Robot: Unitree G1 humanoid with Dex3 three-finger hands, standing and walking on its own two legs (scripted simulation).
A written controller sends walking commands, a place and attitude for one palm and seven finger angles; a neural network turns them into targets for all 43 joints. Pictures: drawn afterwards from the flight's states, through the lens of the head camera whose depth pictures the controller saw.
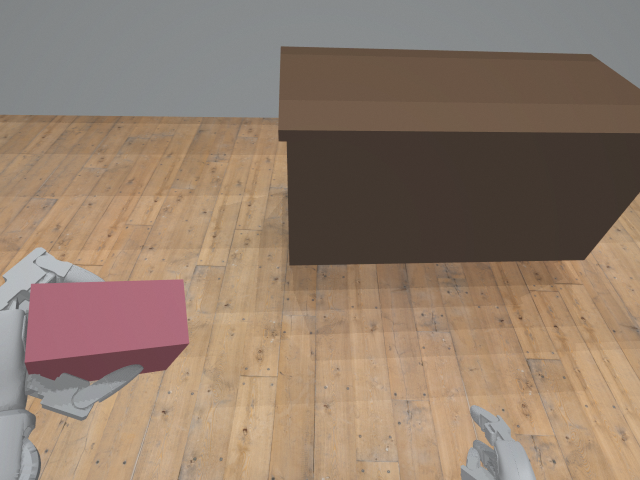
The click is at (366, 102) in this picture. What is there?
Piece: table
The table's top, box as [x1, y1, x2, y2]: [278, 46, 639, 143]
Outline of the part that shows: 281,46 278,121 279,140 639,143 639,89 590,54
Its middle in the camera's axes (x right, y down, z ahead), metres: +0.49 -0.51 +1.32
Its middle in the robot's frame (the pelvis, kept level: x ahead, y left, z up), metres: +1.34 -0.42 -0.09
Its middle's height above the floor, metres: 0.68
